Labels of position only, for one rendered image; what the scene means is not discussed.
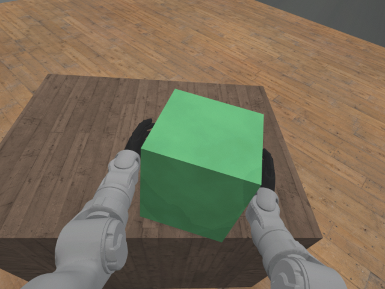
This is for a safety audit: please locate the carton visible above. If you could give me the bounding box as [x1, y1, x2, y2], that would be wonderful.
[140, 89, 264, 242]

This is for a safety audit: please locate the right robot hand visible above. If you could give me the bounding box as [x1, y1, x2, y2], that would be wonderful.
[260, 148, 276, 191]

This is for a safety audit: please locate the robot right upper arm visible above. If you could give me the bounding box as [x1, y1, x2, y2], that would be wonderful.
[271, 257, 347, 289]

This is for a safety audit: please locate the robot left upper arm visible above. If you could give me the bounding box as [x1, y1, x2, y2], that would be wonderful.
[21, 217, 128, 289]

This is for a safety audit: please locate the right robot forearm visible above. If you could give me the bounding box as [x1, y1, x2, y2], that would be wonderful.
[245, 187, 326, 280]

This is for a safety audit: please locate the left robot hand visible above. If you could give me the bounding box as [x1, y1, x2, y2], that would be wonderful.
[124, 119, 155, 157]

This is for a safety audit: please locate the pedestal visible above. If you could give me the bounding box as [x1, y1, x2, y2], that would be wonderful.
[0, 74, 323, 289]

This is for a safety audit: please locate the left robot forearm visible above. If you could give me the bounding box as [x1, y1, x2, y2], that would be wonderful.
[55, 150, 140, 267]

